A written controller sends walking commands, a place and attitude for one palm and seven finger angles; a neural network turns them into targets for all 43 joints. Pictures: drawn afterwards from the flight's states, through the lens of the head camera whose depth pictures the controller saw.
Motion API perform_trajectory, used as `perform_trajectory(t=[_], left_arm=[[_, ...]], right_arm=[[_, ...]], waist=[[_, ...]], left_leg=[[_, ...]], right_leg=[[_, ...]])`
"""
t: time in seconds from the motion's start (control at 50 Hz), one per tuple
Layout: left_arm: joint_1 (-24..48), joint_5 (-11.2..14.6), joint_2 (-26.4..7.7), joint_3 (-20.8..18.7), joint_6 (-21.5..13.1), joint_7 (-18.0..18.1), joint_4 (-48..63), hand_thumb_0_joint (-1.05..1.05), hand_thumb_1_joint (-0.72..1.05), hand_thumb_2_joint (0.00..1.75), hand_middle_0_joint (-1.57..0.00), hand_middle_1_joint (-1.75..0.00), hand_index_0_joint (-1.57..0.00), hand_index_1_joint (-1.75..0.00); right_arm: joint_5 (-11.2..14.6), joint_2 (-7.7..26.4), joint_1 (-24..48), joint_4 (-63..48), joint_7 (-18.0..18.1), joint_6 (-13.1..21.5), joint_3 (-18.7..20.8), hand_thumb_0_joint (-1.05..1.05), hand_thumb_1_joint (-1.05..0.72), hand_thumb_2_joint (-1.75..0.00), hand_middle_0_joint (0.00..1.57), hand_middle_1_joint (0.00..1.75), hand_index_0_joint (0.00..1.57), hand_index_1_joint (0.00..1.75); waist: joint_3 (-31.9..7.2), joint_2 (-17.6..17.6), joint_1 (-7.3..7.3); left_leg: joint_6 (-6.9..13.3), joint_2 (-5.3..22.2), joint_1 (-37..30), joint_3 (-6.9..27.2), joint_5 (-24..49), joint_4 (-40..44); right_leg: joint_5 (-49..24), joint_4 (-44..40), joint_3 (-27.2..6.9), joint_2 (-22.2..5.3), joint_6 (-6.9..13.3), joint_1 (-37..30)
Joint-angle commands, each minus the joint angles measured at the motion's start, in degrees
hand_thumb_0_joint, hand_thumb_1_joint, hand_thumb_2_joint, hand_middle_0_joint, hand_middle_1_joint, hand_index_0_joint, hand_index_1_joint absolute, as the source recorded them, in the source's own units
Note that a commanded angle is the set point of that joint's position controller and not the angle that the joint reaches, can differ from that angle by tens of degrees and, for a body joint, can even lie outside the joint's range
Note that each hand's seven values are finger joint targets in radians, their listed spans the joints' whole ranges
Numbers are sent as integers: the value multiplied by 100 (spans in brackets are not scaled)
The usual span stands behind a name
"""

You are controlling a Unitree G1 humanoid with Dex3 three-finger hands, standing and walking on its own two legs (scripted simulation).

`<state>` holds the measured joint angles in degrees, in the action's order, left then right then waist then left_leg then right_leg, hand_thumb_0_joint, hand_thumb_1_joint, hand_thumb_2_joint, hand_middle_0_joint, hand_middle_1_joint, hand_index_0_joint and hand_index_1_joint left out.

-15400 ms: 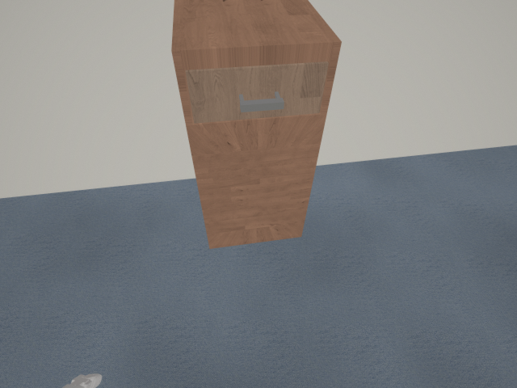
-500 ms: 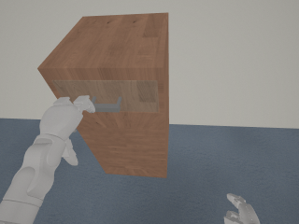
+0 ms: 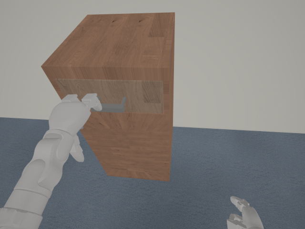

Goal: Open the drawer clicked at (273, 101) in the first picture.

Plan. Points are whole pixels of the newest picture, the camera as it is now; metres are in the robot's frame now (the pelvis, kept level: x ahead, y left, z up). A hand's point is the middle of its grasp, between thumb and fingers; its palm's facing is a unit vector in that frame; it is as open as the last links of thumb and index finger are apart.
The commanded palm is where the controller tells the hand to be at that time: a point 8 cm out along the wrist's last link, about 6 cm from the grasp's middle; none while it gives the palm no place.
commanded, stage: move the hooked fingers above the handle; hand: left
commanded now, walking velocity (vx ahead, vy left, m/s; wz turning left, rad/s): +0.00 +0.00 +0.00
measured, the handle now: (109, 103) +0.52 +0.23 +0.01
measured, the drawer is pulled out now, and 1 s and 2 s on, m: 0.00 0.00 0.00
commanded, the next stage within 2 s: none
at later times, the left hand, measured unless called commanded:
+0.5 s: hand (92, 115) +0.39 +0.23 +0.08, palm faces -0.01 -0.06 -1.00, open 13.8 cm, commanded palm +0.38 +0.24 +0.15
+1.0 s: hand (98, 105) +0.44 +0.23 +0.07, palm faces -0.03 -0.04 -1.00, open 13.8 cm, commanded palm +0.43 +0.24 +0.13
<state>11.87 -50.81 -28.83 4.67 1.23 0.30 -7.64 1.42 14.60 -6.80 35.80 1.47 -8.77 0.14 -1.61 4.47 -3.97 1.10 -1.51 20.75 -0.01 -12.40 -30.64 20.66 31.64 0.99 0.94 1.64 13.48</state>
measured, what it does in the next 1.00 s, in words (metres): stands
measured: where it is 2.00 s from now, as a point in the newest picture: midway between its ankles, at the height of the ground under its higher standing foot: outside the picture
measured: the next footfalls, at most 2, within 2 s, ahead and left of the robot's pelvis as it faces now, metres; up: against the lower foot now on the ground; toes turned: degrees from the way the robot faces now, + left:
none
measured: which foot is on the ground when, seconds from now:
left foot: down 0.00-1.00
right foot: down 0.00-1.00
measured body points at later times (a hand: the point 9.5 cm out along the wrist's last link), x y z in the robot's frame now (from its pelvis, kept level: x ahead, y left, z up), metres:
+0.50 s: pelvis +0.01 +0.00 -0.01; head +0.05 -0.03 +0.44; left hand +0.39 +0.23 +0.13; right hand +0.13 -0.26 -0.14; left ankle +0.04 +0.11 -0.73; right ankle -0.05 -0.10 -0.73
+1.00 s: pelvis +0.01 +0.00 -0.01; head +0.06 -0.02 +0.43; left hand +0.44 +0.23 +0.12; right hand +0.09 -0.27 -0.15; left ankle +0.04 +0.11 -0.73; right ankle -0.05 -0.10 -0.73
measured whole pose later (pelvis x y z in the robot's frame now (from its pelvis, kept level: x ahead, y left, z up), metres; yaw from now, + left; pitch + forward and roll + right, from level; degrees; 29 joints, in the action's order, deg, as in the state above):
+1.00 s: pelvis +0.01 +0.00 -0.01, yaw -1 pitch +11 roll +0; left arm 34.3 -56.5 -29.8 2.7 -5.5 5.8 -40.1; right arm 1.8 14.9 -15.1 37.8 1.8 -11.5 3.5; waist -5.8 2.9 1.3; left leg 1.3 -0.3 33.0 -1.0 -16.7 -39.0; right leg 23.8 38.5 0.0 2.0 1.6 25.4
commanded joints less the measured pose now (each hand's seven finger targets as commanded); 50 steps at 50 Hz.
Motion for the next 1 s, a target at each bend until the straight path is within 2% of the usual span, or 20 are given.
perform_trajectory(t=[0.0, 0.02, 0.06, 0.1, 0.14, 0.2, 0.28, 0.3, 0.34, 0.4, 0.44, 0.5, 0.62, 0.7, 0.74, 0.82, 0.84, 0.88, 0.92, 0.98], left_arm=[[2386, -113, -1325, -809, -98, 338, 632, 0, -50, 30, -30, -120, -30, -120], [2444, -150, -1427, -891, -102, 361, 509, 0, -50, 30, -30, -120, -30, -120], [2627, -182, -1283, -726, -115, 394, 558, 0, -50, 30, -30, -120, -30, -120], [2582, -175, -1216, -702, -103, 414, 468, 0, -50, 30, -30, -120, -30, -120], [2519, -161, -1442, -922, -75, 423, 272, 0, -50, 30, -30, -120, -30, -120], [2552, -177, -1432, -899, -20, 385, -156, 0, -50, 30, -30, -120, -30, -120], [2652, -199, -1618, -1038, -132, 374, -49, 0, -50, 30, -30, -120, -30, -120], [2756, -182, -1352, -797, -177, 369, -12, 0, -50, 30, -30, -120, -30, -120], [2626, -164, -1406, -893, -251, 393, -15, 0, -50, 30, -30, -120, -30, -120], [2934, -200, -1451, -903, -288, 438, -370, 0, -50, 30, -30, -120, -30, -120], [3063, -233, -1536, -952, -344, 504, -262, 0, -50, 30, -30, -120, -30, -120], [3452, -278, -1489, -864, -344, 593, -622, 0, -50, 30, -30, -120, -30, -120], [3570, -374, -1805, -1095, -393, 616, -1191, 0, -50, 30, -30, -120, -30, -120], [4050, -376, -1475, -707, -486, 530, -1435, 0, -50, 30, -30, -120, -30, -120], [4000, -417, -1630, -858, -547, 534, -1571, 0, -50, 30, -30, -120, -30, -120], [4256, -434, -1457, -724, -697, 592, -1759, 0, -50, 30, -30, -120, -30, -120], [4263, -471, -1701, -955, -709, 644, -1937, 0, -50, 30, -30, -120, -30, -120], [4652, -481, -1609, -814, -727, 727, -1988, 0, -50, 30, -30, -120, -30, -120], [4722, -551, -1649, -848, -725, 829, -2108, 0, -50, 30, -30, -120, -30, -120], [4852, -583, -1802, -977, -683, 929, -2454, 0, -50, 30, -30, -120, -30, -120]], right_arm=[[-2, 636, 440, -713, 101, 227, 213, 0, -90, -90, 20, 30, 20, 30], [-2, 644, 421, -692, 105, 210, 219, 0, -90, -90, 20, 30, 20, 30], [-4, 629, 399, -723, 96, 199, 239, 0, -90, -90, 20, 30, 20, 30], [-9, 635, 313, -736, 74, 197, 265, 0, -90, -90, 20, 30, 20, 30], [-14, 680, 240, -706, 73, 171, 280, 0, -90, -90, 20, 30, 20, 30], [27, 717, 167, -698, 85, 119, 279, 0, -90, -90, 20, 30, 20, 30], [-4, 751, 51, -733, 88, 109, 349, 0, -90, -90, 20, 30, 20, 30], [18, 725, 22, -734, 87, 118, 364, 0, -90, -90, 20, 30, 20, 30], [3, 736, -80, -722, 82, 123, 407, 0, -90, -90, 20, 30, 20, 30], [30, 767, -205, -603, 100, 95, 428, 0, -90, -90, 20, 30, 20, 30], [13, 760, -242, -607, 106, 95, 454, 0, -90, -90, 20, 30, 20, 30], [29, 764, -361, -518, 115, 77, 463, 0, -90, -90, 20, 30, 20, 30], [21, 791, -491, -472, 148, 18, 497, 0, -90, -90, 20, 30, 20, 30], [48, 798, -590, -461, 134, -25, 503, 0, -90, -90, 20, 30, 20, 30], [27, 813, -689, -448, 130, -44, 535, 0, -90, -90, 20, 30, 20, 30], [16, 790, -786, -418, 118, -90, 558, 0, -90, -90, 20, 30, 20, 30], [28, 811, -829, -389, 121, -108, 560, 0, -90, -90, 20, 30, 20, 30], [6, 822, -905, -350, 117, -111, 565, 0, -90, -90, 20, 30, 20, 30], [2, 819, -966, -324, 108, -116, 589, 0, -90, -90, 20, 30, 20, 30], [-12, 855, -1089, -270, 108, -135, 596, 0, -90, -90, 20, 30, 20, 30]], waist=[[-1459, -345, 151], [-1458, -350, 152], [-1650, -127, 159], [-1793, -193, 145], [-1793, -338, 120], [-1598, -508, 162], [-1938, -353, 147], [-1877, -363, 221], [-1988, -297, 194], [-1807, -506, 309], [-2063, -310, 274], [-1992, -366, 385], [-2224, -330, 357], [-2071, -315, 526], [-2206, -283, 479], [-2215, -283, 549], [-2169, -386, 520], [-2229, -299, 602], [-2403, -177, 582], [-2471, -355, 636]], left_leg=[[147, -70, -1172, -33, 992, 126], [142, -61, -1151, -25, 1040, 121], [140, -68, -1227, -26, 1190, 62], [149, -54, -1241, -11, 1340, 18], [155, -49, -1136, -33, 1461, -21], [168, -58, -875, -69, 1328, -37], [174, -73, -932, -88, 1549, -134], [200, -69, -974, -77, 1556, -178], [203, -59, -1030, -83, 1736, -240], [204, -48, -869, -82, 1625, -290], [208, -61, -955, -101, 1705, -342], [213, -50, -888, -83, 1616, -400], [223, -73, -734, -152, 1705, -505], [218, -53, -695, -124, 1624, -550], [218, -39, -780, -109, 1731, -593], [227, -40, -743, -110, 1742, -670], [215, -27, -624, -97, 1686, -658], [217, -26, -603, -107, 1648, -694], [212, -24, -677, -107, 1728, -739], [216, -14, -499, -107, 1712, -774]], right_leg=[[-1458, -493, -132, 49, -5, 410], [-1503, -467, -127, 63, 8, 407], [-1626, -388, -124, 66, 25, 426], [-1745, -330, -116, 78, 32, 383], [-1988, -284, -128, 77, 23, 297], [-1971, -269, -136, 80, 5, 353], [-2176, -178, -176, 87, 16, 238], [-2219, -171, -182, 95, 4, 393], [-2369, -116, -174, 108, 8, 399], [-2314, -94, -149, 120, -8, 575], [-2402, -49, -187, 118, 0, 530], [-2252, -30, -157, 133, 5, 712], [-2586, 56, -214, 125, -3, 572], [-2418, 72, -171, 143, 4, 877], [-2375, 109, -159, 162, 20, 919], [-2372, 149, -154, 167, 23, 1056], [-2297, 162, -145, 178, 26, 1068], [-2225, 175, -147, 168, 36, 1137], [-2268, 228, -151, 188, 44, 1172], [-2296, 258, -147, 187, 34, 1122]])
